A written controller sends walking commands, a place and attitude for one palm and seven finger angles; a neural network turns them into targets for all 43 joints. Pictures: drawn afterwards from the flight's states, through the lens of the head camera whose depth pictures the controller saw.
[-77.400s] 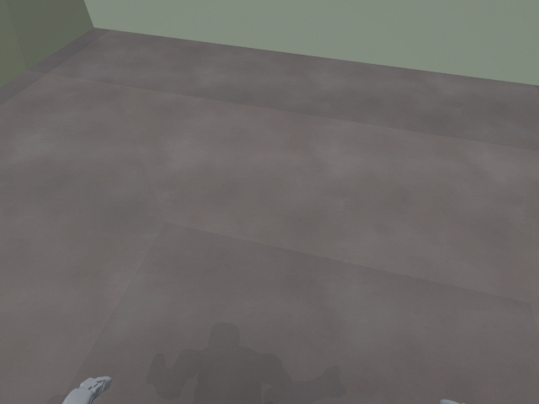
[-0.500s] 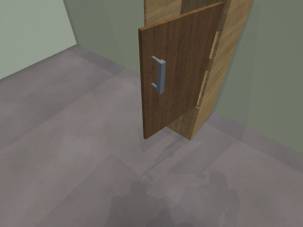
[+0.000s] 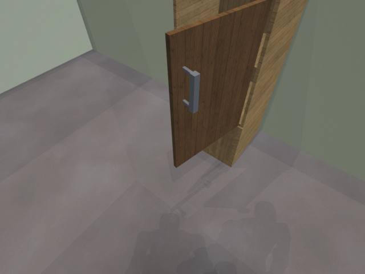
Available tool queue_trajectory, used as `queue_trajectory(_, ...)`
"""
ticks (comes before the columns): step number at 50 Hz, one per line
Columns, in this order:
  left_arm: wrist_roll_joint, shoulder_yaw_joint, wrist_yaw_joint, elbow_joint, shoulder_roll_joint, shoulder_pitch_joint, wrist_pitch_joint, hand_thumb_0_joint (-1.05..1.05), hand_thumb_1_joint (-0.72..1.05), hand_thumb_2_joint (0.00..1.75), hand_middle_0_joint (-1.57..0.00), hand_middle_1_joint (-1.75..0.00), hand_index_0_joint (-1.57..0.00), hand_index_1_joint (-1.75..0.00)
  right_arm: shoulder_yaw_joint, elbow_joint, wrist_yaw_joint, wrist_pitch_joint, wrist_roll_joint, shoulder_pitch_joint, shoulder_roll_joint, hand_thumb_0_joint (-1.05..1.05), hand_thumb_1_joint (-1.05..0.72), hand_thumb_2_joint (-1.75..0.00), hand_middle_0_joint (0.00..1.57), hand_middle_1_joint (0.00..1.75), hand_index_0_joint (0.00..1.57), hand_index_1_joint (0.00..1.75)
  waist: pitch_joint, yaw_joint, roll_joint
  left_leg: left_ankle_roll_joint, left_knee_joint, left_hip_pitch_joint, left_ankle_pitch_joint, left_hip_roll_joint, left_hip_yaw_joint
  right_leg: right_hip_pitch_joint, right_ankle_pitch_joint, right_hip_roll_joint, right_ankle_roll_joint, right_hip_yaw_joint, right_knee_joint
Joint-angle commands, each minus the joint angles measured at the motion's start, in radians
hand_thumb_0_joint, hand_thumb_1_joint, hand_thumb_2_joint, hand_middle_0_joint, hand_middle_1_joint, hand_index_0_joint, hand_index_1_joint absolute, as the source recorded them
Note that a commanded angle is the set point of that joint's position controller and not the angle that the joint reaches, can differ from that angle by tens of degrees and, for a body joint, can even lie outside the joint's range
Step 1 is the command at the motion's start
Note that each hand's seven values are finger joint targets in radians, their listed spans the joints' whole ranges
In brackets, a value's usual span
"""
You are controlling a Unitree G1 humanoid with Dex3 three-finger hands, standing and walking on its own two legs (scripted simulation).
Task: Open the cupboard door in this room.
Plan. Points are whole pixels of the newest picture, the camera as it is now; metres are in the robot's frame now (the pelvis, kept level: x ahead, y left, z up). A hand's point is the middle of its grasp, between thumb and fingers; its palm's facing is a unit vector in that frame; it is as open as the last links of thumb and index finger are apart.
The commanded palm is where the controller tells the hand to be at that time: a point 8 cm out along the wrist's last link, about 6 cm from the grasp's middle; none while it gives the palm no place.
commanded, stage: look to check the result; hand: left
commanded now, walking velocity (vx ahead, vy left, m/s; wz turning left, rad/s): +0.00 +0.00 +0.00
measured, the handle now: (189, 90) +0.60 +0.02 +0.06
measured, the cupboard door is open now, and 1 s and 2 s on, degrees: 77 77 77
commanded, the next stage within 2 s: stand and wait in 0.22 s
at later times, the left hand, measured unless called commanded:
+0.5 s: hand out of the picture +0.02 +0.17 -0.17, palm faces +0.04 -0.98 -0.20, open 7.4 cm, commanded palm none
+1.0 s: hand out of the picture +0.03 +0.18 -0.17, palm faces +0.03 -0.98 -0.21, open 7.4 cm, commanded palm none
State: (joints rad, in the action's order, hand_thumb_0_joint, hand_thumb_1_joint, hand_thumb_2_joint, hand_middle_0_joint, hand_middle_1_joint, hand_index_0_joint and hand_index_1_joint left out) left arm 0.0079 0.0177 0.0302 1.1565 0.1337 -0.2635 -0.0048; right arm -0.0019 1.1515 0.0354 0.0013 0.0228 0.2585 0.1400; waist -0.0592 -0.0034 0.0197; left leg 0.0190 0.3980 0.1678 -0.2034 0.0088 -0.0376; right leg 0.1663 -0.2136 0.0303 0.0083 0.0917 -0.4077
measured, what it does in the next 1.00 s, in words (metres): stands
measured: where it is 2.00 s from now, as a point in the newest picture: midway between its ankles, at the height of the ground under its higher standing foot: outside the picture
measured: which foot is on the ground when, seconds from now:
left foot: down 0.00-1.00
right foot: down 0.00-1.00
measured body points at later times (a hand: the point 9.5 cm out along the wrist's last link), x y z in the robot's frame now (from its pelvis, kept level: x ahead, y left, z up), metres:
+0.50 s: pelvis +0.01 +0.00 +0.00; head +0.03 -0.01 +0.45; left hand +0.02 +0.22 -0.16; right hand +0.02 -0.23 -0.16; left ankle +0.01 +0.11 -0.74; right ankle +0.01 -0.11 -0.74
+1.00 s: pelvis +0.02 +0.00 +0.00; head +0.03 -0.01 +0.45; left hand +0.03 +0.23 -0.16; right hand +0.03 -0.23 -0.16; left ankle +0.01 +0.11 -0.74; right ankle +0.01 -0.11 -0.74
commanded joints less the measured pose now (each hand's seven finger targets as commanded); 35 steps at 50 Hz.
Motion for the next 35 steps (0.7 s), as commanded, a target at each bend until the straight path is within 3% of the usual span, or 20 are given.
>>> queue_trajectory(1,0.001,0.015,0.005,-0.022,0.108,-0.061,-0.013,0.0,0.9,0.9,-0.2,-0.3,-0.2,-0.3,0.012,-0.019,0.002,-0.008,-0.002,0.062,0.094,0.0,-0.9,-0.9,0.2,0.3,0.2,0.3,-0.021,-0.003,-0.016,0.008,-0.084,0.037,0.072,-0.101,0.086,0.009,0.033,0.089,0.025,-0.092,0.09)
queue_trajectory(5,0.001,0.017,0.004,-0.023,0.117,-0.064,-0.016,0.0,0.9,0.9,-0.2,-0.3,-0.2,-0.3,0.013,-0.02,0.002,-0.01,-0.004,0.059,0.104,0.0,-0.9,-0.9,0.2,0.3,0.2,0.3,0.005,0.0,-0.024,0.01,-0.08,0.024,0.093,-0.102,0.087,-0.01,0.05,0.09,0.026,-0.09,0.091)
queue_trajectory(18,0.0,0.016,0.003,-0.026,0.126,-0.04,-0.019,0.0,0.9,0.9,-0.2,-0.3,-0.2,-0.3,0.013,-0.015,0.003,-0.013,-0.003,0.042,0.115,0.0,-0.9,-0.9,0.2,0.3,0.2,0.3,0.004,-0.002,-0.008,0.006,-0.087,0.014,0.127,-0.105,0.087,-0.031,0.088,0.094,0.026,-0.086,0.097)
queue_trajectory(35,0.0,0.016,0.002,-0.03,0.15,-0.032,-0.025,0.0,0.9,0.9,-0.2,-0.3,-0.2,-0.3,0.016,-0.02,0.003,-0.015,-0.005,0.016,0.141,0.0,-0.9,-0.9,0.2,0.3,0.2,0.3,0.019,0.001,-0.031,0.008,-0.089,-0.018,0.157,-0.109,0.088,-0.043,0.125,0.096,0.027,-0.086,0.111)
